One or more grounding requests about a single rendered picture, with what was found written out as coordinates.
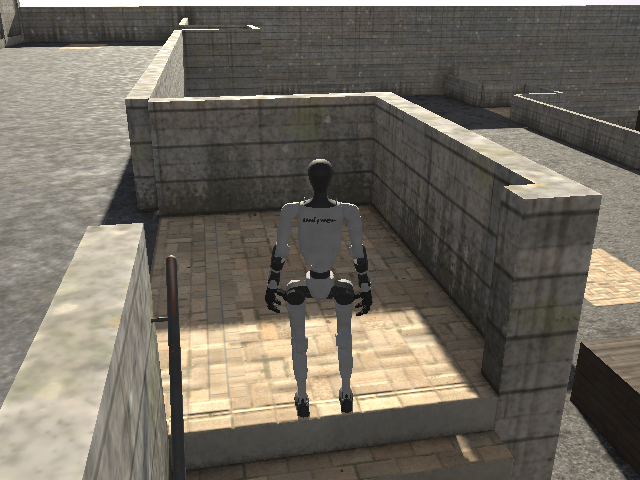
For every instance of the left robot upper arm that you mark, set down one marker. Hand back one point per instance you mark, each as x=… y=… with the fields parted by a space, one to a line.
x=288 y=212

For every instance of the robot right forearm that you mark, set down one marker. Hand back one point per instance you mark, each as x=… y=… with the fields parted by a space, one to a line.
x=362 y=272

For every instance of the right robot hand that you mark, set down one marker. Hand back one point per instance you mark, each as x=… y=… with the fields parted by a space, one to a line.
x=366 y=301

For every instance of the left robot hand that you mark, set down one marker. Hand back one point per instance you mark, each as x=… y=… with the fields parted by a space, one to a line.
x=270 y=298

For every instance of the robot left forearm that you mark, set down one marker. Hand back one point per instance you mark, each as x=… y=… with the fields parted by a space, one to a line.
x=275 y=270

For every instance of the left robot thigh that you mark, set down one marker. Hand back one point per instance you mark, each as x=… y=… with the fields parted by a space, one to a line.
x=296 y=305

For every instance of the right robot upper arm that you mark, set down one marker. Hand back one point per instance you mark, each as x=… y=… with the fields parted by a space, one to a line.
x=351 y=212

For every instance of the humanoid robot torso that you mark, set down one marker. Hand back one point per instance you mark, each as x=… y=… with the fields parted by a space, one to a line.
x=319 y=236

